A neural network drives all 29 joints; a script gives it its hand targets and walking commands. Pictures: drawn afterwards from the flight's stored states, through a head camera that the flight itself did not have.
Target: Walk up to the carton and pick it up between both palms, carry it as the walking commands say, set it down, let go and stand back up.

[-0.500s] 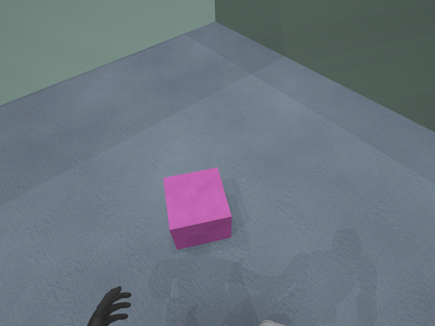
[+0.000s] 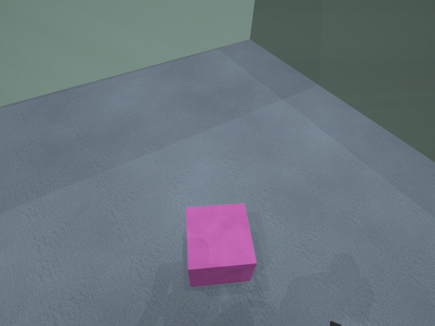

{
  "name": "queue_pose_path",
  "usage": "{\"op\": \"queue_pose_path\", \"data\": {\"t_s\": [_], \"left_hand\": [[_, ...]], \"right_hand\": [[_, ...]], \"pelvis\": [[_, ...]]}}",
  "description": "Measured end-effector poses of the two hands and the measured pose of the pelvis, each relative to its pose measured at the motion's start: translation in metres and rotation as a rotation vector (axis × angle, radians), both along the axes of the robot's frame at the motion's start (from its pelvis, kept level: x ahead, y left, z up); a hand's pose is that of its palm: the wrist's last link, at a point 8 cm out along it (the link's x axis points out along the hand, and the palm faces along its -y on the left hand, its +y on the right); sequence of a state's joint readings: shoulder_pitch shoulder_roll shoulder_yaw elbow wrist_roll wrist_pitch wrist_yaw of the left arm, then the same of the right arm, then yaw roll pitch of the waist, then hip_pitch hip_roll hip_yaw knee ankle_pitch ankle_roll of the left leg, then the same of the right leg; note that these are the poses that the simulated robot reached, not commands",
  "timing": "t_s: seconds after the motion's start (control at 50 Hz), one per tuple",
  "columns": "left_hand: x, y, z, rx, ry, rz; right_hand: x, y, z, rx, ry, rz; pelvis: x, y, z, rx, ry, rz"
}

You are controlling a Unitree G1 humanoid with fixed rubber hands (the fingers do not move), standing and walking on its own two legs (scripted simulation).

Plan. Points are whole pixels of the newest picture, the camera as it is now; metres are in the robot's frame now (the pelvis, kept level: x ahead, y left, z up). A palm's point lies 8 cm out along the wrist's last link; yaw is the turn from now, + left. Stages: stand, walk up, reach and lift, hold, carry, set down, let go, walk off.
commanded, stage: walk up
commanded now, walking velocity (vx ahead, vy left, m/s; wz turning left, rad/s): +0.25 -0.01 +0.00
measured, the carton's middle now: (217, 244) +0.56 +0.03 -0.66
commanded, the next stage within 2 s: none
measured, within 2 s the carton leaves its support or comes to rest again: neither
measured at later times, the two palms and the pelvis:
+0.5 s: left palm (133, 316) +0.17 +0.18 -0.12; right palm out of the picture +0.05 -0.26 -0.15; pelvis +0.09 -0.04 +0.01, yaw +0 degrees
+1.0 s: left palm out of the picture +0.06 +0.26 -0.14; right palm out of the picture +0.11 -0.21 -0.12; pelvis +0.07 +0.02 +0.01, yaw +1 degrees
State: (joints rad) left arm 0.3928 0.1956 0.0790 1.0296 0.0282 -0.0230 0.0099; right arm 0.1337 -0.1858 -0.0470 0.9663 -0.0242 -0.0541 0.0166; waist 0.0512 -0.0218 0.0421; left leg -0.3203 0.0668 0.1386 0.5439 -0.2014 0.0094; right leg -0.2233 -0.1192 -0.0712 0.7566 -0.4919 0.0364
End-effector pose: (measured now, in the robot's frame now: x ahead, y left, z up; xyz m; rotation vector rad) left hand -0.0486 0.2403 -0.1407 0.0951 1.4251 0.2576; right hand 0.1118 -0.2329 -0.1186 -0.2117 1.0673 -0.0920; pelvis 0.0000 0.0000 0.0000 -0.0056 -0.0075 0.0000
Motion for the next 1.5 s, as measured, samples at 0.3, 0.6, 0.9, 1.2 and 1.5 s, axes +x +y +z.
{"op": "queue_pose_path", "data": {"t_s": [0.3, 0.6, 0.9, 1.2, 1.5], "left_hand": [[0.191, -0.004, 0.012, -0.038, -0.191, -0.151], [0.207, -0.064, 0.021, 0.016, -0.200, -0.131], [0.109, 0.025, 0.004, 0.061, -0.036, -0.027], [0.125, 0.014, 0.006, 0.017, -0.079, -0.036], [0.093, 0.036, -0.005, -0.020, 0.100, 0.027]], "right_hand": [[-0.104, -0.010, 0.017, -0.050, 0.347, -0.219], [-0.043, -0.033, -0.027, 0.064, 0.352, -0.171], [0.005, -0.013, -0.012, -0.044, 0.195, -0.085], [0.006, 0.022, -0.010, 0.021, 0.177, -0.117], [0.068, 0.025, 0.004, -0.092, 0.129, -0.049]], "pelvis": [[0.062, -0.006, 0.020, -0.032, -0.005, -0.007], [0.089, -0.047, 0.009, 0.003, -0.021, 0.006], [0.068, 0.005, 0.001, 0.002, -0.007, 0.024], [0.071, 0.016, 0.009, 0.003, -0.003, 0.051], [0.105, 0.040, 0.004, -0.023, -0.014, 0.066]]}}
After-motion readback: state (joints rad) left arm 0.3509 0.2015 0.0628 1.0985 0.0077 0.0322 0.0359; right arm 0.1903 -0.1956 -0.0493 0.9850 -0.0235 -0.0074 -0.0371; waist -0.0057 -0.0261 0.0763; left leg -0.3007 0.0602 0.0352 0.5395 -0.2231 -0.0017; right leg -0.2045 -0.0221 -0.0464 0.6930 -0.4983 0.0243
